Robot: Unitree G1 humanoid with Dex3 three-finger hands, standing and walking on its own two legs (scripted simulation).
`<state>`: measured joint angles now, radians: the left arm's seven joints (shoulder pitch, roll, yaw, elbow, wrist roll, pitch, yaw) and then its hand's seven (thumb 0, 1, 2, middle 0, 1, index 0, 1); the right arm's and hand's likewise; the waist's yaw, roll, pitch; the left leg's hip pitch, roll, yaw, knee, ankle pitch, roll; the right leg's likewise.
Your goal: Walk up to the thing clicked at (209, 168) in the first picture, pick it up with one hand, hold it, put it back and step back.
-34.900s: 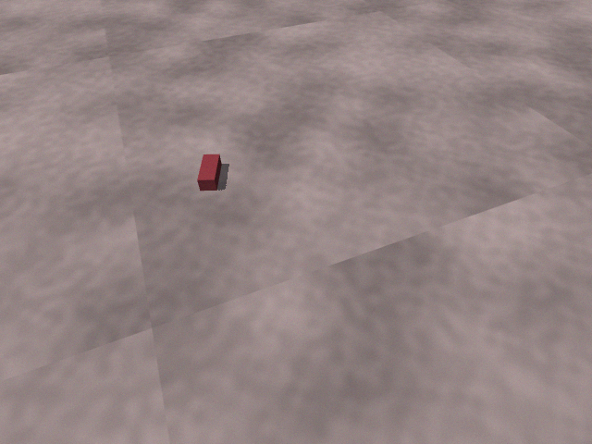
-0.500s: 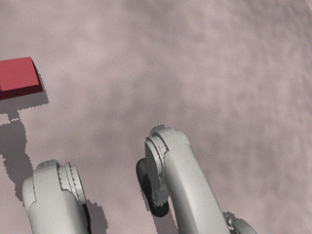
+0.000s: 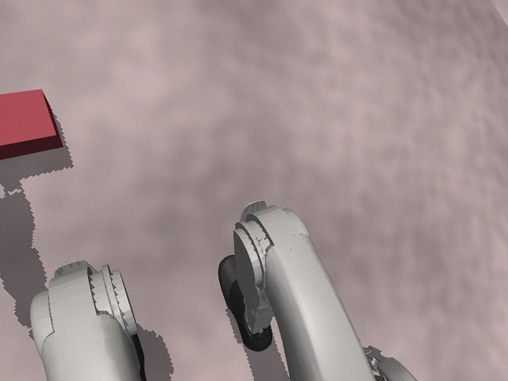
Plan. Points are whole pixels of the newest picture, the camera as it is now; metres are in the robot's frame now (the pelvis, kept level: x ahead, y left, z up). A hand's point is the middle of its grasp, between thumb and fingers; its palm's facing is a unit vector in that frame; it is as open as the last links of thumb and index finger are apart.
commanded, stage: rise first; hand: left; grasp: from above
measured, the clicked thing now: out of the picture +0.56 +0.28 -0.30
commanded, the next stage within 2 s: approach in 0.60 s
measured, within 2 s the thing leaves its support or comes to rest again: neither
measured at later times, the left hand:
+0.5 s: hand out of the picture +0.51 +0.31 -0.17, palm faces -0.45 -0.06 -0.89, open 14.0 cm
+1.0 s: hand out of the picture +0.55 +0.27 -0.16, palm faces -0.40 -0.06 -0.92, open 13.9 cm
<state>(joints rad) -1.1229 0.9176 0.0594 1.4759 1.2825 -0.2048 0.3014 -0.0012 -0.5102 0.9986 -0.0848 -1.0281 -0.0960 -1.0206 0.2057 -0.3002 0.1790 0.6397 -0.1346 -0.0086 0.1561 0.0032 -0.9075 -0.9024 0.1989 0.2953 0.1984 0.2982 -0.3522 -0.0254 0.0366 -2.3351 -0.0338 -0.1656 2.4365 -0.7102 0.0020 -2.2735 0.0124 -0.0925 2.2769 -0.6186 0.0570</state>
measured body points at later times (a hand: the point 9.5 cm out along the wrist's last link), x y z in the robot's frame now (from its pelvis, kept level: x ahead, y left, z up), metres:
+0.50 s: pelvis +0.00 +0.00 +0.00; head +0.26 +0.10 +0.35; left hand +0.53 +0.31 -0.12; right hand +0.02 -0.26 -0.07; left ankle +0.06 +0.12 -0.30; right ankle +0.12 -0.13 -0.30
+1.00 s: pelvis +0.00 +0.00 +0.00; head +0.27 +0.10 +0.34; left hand +0.57 +0.27 -0.11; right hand +0.01 -0.27 -0.07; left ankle +0.06 +0.12 -0.30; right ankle +0.12 -0.13 -0.30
